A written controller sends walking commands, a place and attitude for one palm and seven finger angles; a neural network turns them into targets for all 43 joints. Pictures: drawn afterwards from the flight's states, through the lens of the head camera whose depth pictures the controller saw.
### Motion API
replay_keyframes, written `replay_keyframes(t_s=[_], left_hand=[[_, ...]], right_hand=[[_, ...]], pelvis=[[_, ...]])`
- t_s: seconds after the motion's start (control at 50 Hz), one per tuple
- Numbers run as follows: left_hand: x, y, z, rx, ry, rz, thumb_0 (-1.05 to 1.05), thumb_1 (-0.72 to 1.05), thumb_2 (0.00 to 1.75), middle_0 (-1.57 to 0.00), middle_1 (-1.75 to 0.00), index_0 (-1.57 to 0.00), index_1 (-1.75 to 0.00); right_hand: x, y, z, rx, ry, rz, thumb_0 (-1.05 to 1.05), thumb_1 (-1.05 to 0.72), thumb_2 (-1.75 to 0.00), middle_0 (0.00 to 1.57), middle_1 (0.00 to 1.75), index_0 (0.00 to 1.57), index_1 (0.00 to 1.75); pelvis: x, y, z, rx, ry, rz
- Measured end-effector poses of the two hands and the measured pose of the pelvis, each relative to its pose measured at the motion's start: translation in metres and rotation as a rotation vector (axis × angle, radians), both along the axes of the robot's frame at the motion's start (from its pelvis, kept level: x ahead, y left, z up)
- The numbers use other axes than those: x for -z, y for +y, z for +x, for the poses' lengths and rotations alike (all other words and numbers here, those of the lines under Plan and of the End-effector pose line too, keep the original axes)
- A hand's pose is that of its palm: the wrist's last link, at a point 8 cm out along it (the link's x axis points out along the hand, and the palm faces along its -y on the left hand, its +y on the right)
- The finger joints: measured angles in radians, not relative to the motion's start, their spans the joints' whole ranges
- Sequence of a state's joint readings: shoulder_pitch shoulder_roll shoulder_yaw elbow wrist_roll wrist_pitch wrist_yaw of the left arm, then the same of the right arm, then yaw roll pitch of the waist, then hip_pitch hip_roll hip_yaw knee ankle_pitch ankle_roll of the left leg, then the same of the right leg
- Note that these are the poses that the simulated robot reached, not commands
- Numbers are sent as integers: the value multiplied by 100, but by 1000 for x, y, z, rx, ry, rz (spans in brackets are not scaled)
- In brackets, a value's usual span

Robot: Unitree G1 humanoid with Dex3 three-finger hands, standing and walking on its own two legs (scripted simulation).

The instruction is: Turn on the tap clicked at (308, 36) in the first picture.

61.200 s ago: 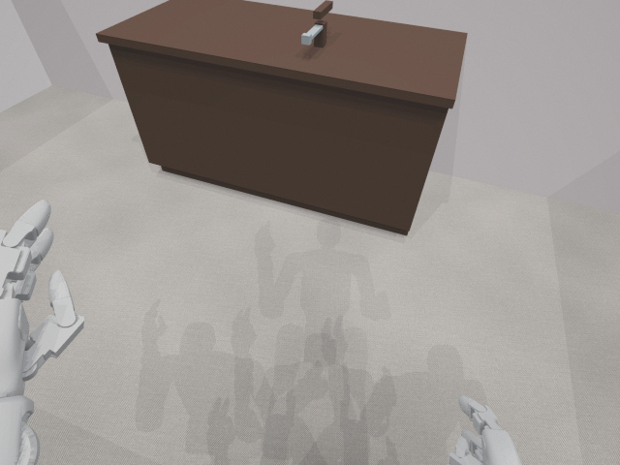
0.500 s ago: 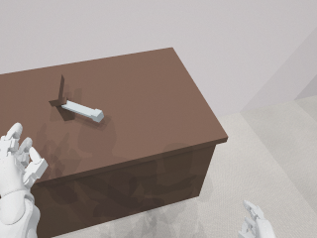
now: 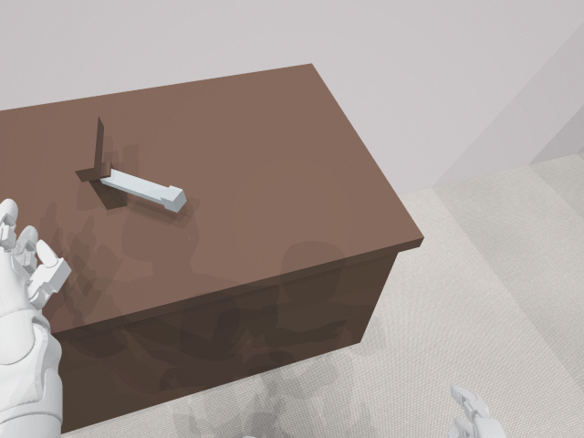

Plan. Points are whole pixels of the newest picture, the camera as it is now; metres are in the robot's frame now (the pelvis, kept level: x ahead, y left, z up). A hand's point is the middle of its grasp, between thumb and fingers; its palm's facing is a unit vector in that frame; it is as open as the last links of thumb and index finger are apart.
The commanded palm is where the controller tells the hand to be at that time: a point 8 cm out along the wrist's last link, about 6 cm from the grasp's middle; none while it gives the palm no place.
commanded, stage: reach beside the lever's end, fingers flat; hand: left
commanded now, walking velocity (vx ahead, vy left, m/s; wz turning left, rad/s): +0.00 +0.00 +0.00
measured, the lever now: (173, 199) +0.46 +0.23 +0.04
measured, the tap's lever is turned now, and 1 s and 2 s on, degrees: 51 51 51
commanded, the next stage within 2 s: push the lever round in 1.00 s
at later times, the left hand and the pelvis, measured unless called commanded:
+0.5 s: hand (64, 237) +0.36 +0.37 +0.05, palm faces +0.58 -0.81 -0.10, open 7.8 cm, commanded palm +0.33 +0.40 +0.04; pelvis +0.00 +0.01 -0.02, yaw -1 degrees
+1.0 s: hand (72, 229) +0.39 +0.38 +0.03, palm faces +0.57 -0.81 -0.11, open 7.8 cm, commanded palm +0.34 +0.40 +0.03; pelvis +0.01 +0.02 -0.03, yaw -2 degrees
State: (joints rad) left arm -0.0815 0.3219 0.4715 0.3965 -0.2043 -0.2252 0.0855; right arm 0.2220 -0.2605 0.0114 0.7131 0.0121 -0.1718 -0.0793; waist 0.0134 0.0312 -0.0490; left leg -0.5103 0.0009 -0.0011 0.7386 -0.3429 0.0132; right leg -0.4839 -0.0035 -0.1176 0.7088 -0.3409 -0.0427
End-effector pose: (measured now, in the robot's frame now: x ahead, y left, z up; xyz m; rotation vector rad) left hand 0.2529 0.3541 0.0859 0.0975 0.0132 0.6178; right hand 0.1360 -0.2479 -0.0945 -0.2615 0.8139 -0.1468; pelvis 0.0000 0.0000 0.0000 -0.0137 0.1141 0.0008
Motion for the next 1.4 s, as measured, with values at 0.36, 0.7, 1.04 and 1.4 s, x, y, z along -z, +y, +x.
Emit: replay_keyframes(t_s=[0.36, 0.7, 1.04, 1.4], left_hand=[[21, 31, 40, -9, 14, -6, 2, 90, 90, -17, -18, -16, -17], [40, 57, 88, 15, 19, 2, 2, 90, 90, -16, -15, -15, -15], [47, 55, 89, 7, 18, 2, 2, 90, 90, -16, -15, -15, -15], [47, 43, 81, 27, 6, -14, 2, 90, 90, -16, -15, -15, -15]], right_hand=[[18, -9, -46, 59, 174, -41, 1, -91, -90, 20, 30, 20, 30], [32, -16, -97, 117, 367, -76, 1, -91, -90, 20, 30, 20, 30], [31, -2, -84, 135, 363, -46, 0, -91, -90, 21, 30, 20, 30], [31, -3, -53, 86, 301, -58, 0, -91, -90, 20, 30, 20, 30]], pelvis=[[12, 6, -3, 7, 75, -15], [28, 13, -3, 23, 170, -32], [25, 19, 8, 33, 172, -37], [25, 16, 7, 16, 161, -37]])
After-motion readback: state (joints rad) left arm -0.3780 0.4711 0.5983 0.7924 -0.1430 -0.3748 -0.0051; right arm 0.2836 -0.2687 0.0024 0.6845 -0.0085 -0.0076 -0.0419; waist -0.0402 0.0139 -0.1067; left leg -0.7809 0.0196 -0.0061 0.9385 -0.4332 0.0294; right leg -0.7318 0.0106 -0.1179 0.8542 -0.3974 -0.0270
